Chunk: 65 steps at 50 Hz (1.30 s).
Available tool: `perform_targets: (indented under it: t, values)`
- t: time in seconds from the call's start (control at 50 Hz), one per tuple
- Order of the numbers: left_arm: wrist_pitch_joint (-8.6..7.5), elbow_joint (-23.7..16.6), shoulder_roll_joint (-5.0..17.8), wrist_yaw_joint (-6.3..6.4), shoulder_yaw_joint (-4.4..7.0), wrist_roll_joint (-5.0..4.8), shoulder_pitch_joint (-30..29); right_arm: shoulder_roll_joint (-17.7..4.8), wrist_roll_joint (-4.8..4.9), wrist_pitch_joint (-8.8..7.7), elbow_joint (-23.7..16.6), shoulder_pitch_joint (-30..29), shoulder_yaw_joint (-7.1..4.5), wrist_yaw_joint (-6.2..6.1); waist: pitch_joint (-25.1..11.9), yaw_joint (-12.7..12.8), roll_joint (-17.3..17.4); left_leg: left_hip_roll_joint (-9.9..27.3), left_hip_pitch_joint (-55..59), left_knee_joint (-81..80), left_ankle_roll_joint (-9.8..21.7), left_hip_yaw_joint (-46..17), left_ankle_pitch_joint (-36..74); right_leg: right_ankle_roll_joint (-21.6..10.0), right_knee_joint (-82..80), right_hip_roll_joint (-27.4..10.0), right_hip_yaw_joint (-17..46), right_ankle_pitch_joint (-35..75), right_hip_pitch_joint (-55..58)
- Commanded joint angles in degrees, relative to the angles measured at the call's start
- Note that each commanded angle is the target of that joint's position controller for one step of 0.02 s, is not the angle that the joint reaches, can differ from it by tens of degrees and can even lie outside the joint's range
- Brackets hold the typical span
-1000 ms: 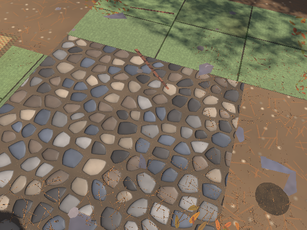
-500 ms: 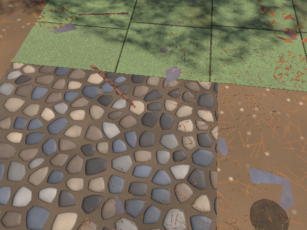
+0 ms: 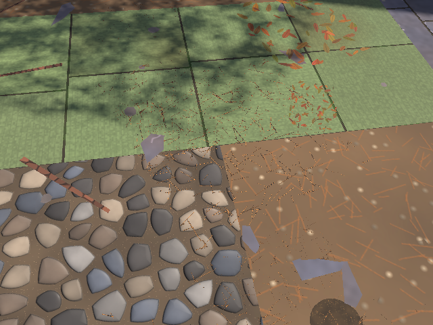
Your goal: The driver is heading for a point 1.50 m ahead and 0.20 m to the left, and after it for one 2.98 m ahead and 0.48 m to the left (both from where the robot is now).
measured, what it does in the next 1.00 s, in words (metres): steps on the spot: right foot, then left foot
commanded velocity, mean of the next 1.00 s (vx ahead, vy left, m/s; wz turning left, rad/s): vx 0.01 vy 0.00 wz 0.09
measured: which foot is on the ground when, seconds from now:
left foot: down 0.00-0.24, up 0.26-0.66, down 0.68-1.00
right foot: up 0.00-0.22, down 0.24-0.70, up 0.72-1.00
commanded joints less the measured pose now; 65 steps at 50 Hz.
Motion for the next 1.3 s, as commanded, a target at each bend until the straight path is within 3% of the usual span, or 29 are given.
perform_targets:
  t: [0.02, 0.16, 0.22, 0.24, 0.26, 0.28, 0.3, 0.36, 0.4, 0.44, 0.52, 0.6, 0.66, 0.68, 0.7, 0.72, 0.74, 0.78, 0.82, 0.92, 1.04, 1.1, 1.14, 1.16, 1.18, 1.2, 1.22, 1.24, 1.3]
  values:
    - [0.31, -4.0, 2.69, 0.08, 1.01, -0.15, 2.13, -8.63, -0.22, 0.24, -2.86, -0.25, -2.87, -0.58, -7.08, -0.17, 11.95, 13.09, 11.21, -8.24, 11.47, -8.89, 19.23, 1.72, -2.1, -2.93, -2.42, 2.82, -3.69]
    - [0.18, -5.78, 1.89, -1.37, 0.38, 0.93, 0.64, -11.23, 1.37, 0.94, -0.72, -0.52, -3.96, 0.3, -9.63, -1.37, 12.76, 16.03, 10.98, -7.08, 13.01, -6.43, 17.58, -1.28, -21.56, -4.06, -5.66, 5.01, 7.67]
    - [-0.07, -3.86, 1.62, -1.99, 0.53, 1.27, 4.9, -10.25, 2.96, 1.17, 0.94, -0.7, -3.43, 0.49, -8.42, 1.31, 11.14, 13.91, 6.15, -2.5, 8.71, -4.22, 10.46, -5.3, -39.88, -2.13, -7.67, 17.1, 18.3]
    - [-0.16, -3.91, 3.54, -1.76, 0.81, 1.6, 5.79, -7.97, 2.45, 0.99, 2.35, 2.37, -2.66, 0.75, -8.54, 0.82, 5.98, 11.02, 0.62, 2.41, 3.86, -1.11, 2.27, -7.49, -44.19, -5.97, -1.51, 23.75, 24.88]
    - [-0.08, -5.31, 8.64, -0.74, 1.45, 1.96, 4.81, -3.27, -0.9, 0.65, 1.04, 4.09, -0.91, 1.5, -9.91, -2.34, -12.0, 4.33, -9.75, 15.72, -2.87, 5.48, -20.65, -13.31, -44.19, -21.04, 15.55, 41.23, 30.95]
    - [-1.1, -5.8, 7.13, -1.19, 0.87, 3.84, 4.0, -6.82, 0.13, 0.93, -0.29, -1.55, -2.11, 0.58, -8.26, 2.02, -11.55, 2.65, -10.77, 23.29, -4.21, -0.03, -28.09, -22.37, -46.95, -25.6, 19.49, 37.33, 19.95]
    - [-2.19, -5.53, 5.86, -1.44, 0.38, 4.22, 1.73, -9.73, 1.35, 1.35, 0.52, -2.2, -3.08, 0.07, -5.57, 1.39, -7.72, 3.2, -9.75, 28.48, -4.3, -1.73, -25.49, -22.02, -48.21, -22.51, 16.06, 32.31, 17.0]
    - [-3.72, -4.01, 1.27, -1.08, -1.19, 2.46, -3.56, -8.27, 0.95, 2.53, 4.36, 2.54, -3.42, -0.64, -4.45, -1.33, -6.23, 3.84, -8.35, 29.81, -5.68, -3.34, -16.3, -16.85, -47.43, -16.32, 7.73, 32.74, 17.13]
    - [-4.05, -2.51, -1.77, -0.85, -2.22, 2.97, -3.78, -5.97, 1.62, 2.41, 6.21, 4.93, -2.66, -0.08, -5.73, -2.09, -5.86, 3.97, -3.57, 25.22, -6.44, -3.09, -12.77, -15.96, -46.46, -14.26, 2.9, 36.64, 17.59]
    - [-3.93, -1.52, -0.67, -0.58, -1.83, 3.16, -3.16, -5.28, 1.99, 2.24, 5.86, 2.37, -1.98, 0.31, -5.52, -0.23, -5.66, 3.86, -1.28, 18.35, -6.45, -1.98, -12.49, -16.09, -45.49, -14.32, 1.74, 37.0, 19.26]
    - [-2.43, -0.22, 4.85, 0.42, 0.26, 2.2, -1.42, -8.17, 2.86, 2.43, 4.25, 0.64, -2.45, 0.33, -4.7, 1.76, -5.17, 2.66, -3.6, 16.16, -5.77, -0.27, -17.09, -19.34, -44.11, -19.6, 6.34, 38.8, 23.2]
    - [-1.48, -0.09, 5.02, 1.18, 0.95, 1.71, -3.08, -7.21, 2.81, 2.79, 4.4, 2.18, -2.31, 0.89, -4.79, 0.93, -4.45, 2.4, -2.84, 14.81, -4.01, 1.25, -17.65, -19.68, -43.0, -21.89, 5.9, 43.4, 24.11]
    - [-0.9, 0.0, 5.0, 1.58, 1.41, 0.72, -5.47, -6.88, 2.64, 2.84, 5.35, 5.44, -2.48, 1.94, -5.74, -1.77, -4.15, 0.85, 4.37, 2.78, -0.79, 3.59, -7.31, -16.04, -39.14, -19.84, 1.02, 40.38, 21.68]
    - [-0.97, 0.8, 4.3, 1.53, 1.48, 0.25, -3.86, -8.58, 2.05, 2.75, 5.11, 5.77, -2.95, 1.97, -5.27, -1.96, -1.19, 1.56, 7.91, -3.82, 1.5, 0.12, 2.21, -12.08, -34.97, -16.85, -2.01, 32.18, 18.75]
    - [-1.36, -0.47, 1.55, 1.29, 0.96, 2.07, -3.58, -14.82, 1.64, 2.53, 4.48, 6.94, -4.57, 1.26, -6.61, -0.16, 12.96, 12.07, 15.72, -6.42, 6.61, -15.73, 21.15, -6.02, -21.25, -9.94, -9.42, 18.16, 7.93]
    - [-1.76, -3.41, 0.62, 1.6, 0.53, 2.98, -10.64, -16.84, 0.7, 1.84, 4.28, 8.85, -4.97, 1.6, -4.87, -4.06, 19.6, 21.5, 17.07, -9.23, 17.61, -29.9, 30.25, -2.72, -11.27, -0.5, -7.95, -8.62, -4.59]
    - [-1.89, -3.2, 1.87, 1.46, 1.08, 2.71, -10.7, -14.97, -0.22, 0.68, 3.71, 8.55, -4.32, 1.77, -6.18, -4.13, 11.82, 21.44, 17.41, -9.64, 19.89, -28.35, 28.67, -2.47, -1.25, -2.12, -1.72, -11.29, -6.7]
    - [-1.71, -0.78, 2.86, 1.14, 1.86, 1.47, -6.56, -13.07, 1.41, -0.2, 2.93, 2.42, -4.1, 1.37, -4.83, -0.58, 6.28, 15.0, 16.7, -8.39, 14.16, -19.66, 22.36, -2.27, 0.46, -4.12, -0.08, -2.29, -7.97]
    - [-1.89, 0.0, 2.92, 1.29, 2.1, 1.83, -5.65, -11.34, 2.49, 0.19, 2.43, 0.99, -3.35, 0.69, -5.36, -0.01, 7.21, 12.29, 16.12, -8.28, 12.39, -17.35, 23.06, -0.76, -0.53, -4.16, -0.18, 3.72, -6.35]
    - [-2.79, -0.61, 1.6, 1.23, 1.59, 1.28, -6.77, -12.56, 2.29, 1.31, 2.19, 3.19, -3.92, -0.12, -5.85, -1.57, 9.06, 10.25, 17.73, -7.68, 12.44, -18.34, 18.47, 1.31, -12.56, -2.98, -0.34, 7.7, -4.77]
    - [-4.12, -0.73, 2.6, 0.32, 1.58, 0.86, -6.05, -14.11, 2.12, 2.46, 0.99, 0.92, -4.5, 0.13, -5.34, -2.1, 11.83, 9.34, 11.64, -6.51, 12.44, -24.17, 12.33, 0.89, -24.28, -1.45, 0.26, 6.97, 3.67]
    - [-5.14, -0.44, 3.15, -0.48, 1.74, 0.63, -3.86, -13.72, 2.6, 2.96, 0.29, -1.03, -4.39, 0.26, -6.33, -1.24, 12.45, 8.71, 11.86, -4.07, 11.5, -27.98, 16.32, -0.22, -31.51, -0.78, 0.24, 7.89, 7.8]
    - [-5.82, 0.82, 3.28, -0.97, 2.05, 0.64, 0.2, -12.84, 3.39, 3.44, -0.38, -3.19, -4.06, -0.13, -7.04, 1.48, 11.69, 6.0, 10.04, -0.94, 8.42, -28.2, 13.7, -1.73, -44.4, -1.17, -0.9, 18.3, 15.15]
    - [-5.89, 1.19, 5.48, -0.85, 2.63, 1.11, 2.45, -10.86, 3.15, 3.46, -0.38, -1.47, -3.47, -0.32, -9.36, 1.42, 7.86, 3.1, 5.04, 3.05, 5.55, -25.64, 0.85, -3.99, -47.21, -7.01, 3.24, 21.69, 22.9]
    - [-5.39, 0.39, 8.03, -0.35, 2.77, 1.74, 2.33, -6.45, 1.82, 3.37, 0.57, 3.01, -2.26, 0.05, -10.75, -1.22, -6.0, -4.92, -3.56, 16.49, 2.07, -15.49, -21.59, -8.85, -48.95, -18.94, 15.46, 22.72, 29.45]
    - [-5.47, 0.71, 10.35, -0.83, 3.15, 3.55, 2.93, -10.52, 2.71, 2.75, -1.46, 2.42, -3.55, -0.09, -6.39, -1.01, -13.4, -7.12, -15.03, 25.71, 0.63, -10.5, -27.9, -17.4, -52.25, -25.69, 28.4, 11.42, 24.96]
    - [-6.12, -0.33, 7.13, -0.92, 2.28, 2.99, 1.3, -13.82, 2.44, 2.26, -0.74, 1.74, -4.36, -0.17, -3.56, -0.49, -8.32, -2.53, -17.15, 31.95, -0.03, -11.19, -23.27, -18.79, -54.27, -24.79, 27.39, -1.74, 23.16]
    - [-6.44, -0.29, 4.84, -0.64, 1.59, 1.97, -0.29, -14.05, 2.19, 2.07, -0.09, 1.36, -4.67, 0.02, -1.34, -0.67, -7.14, -1.84, -18.67, 33.72, -0.65, -10.2, -19.0, -16.72, -55.1, -21.41, 23.02, -6.65, 22.45]
    - [-7.09, 0.73, 3.64, 0.2, 0.67, 1.11, 2.27, -9.66, 1.9, 1.15, 1.09, 1.18, -3.56, 0.69, -0.34, 1.09, -5.56, -0.92, -20.24, 35.51, -2.71, -7.97, -11.13, -14.81, -56.71, -17.26, 15.54, -3.66, 24.17]
Velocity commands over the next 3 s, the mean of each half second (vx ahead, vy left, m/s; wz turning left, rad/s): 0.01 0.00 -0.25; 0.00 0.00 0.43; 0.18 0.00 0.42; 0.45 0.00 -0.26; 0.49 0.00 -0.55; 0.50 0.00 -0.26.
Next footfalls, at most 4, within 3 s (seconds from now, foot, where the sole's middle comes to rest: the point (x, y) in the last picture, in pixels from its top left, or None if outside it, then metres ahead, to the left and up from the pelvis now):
0.24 right None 0.04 -0.14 -0.77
0.68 left None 0.02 0.08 -0.77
1.16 right None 0.09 -0.14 -0.77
1.58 left None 0.11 0.17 -0.77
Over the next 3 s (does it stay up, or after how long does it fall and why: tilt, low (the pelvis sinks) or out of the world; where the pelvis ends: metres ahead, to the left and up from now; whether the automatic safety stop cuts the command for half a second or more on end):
stays up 0.78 0.16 0.01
